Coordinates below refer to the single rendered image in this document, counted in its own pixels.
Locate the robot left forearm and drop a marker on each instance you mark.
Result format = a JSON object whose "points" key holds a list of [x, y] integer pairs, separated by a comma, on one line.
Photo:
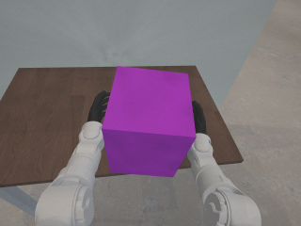
{"points": [[85, 159]]}

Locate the carton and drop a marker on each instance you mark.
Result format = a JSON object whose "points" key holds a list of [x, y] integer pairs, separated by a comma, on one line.
{"points": [[148, 126]]}

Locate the table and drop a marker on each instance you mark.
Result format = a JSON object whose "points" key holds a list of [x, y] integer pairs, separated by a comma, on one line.
{"points": [[42, 114]]}

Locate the right robot hand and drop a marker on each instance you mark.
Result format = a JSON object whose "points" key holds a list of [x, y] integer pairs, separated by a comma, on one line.
{"points": [[199, 119]]}

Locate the robot right forearm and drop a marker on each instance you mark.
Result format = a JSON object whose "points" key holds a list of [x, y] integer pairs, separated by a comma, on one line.
{"points": [[208, 176]]}

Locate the left robot hand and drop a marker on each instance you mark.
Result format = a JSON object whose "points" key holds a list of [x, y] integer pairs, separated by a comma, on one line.
{"points": [[96, 111]]}

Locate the left robot upper arm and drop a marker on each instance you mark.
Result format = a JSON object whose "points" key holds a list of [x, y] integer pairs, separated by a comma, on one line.
{"points": [[67, 205]]}

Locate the right robot upper arm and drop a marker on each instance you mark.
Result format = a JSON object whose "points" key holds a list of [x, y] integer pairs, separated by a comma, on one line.
{"points": [[222, 208]]}

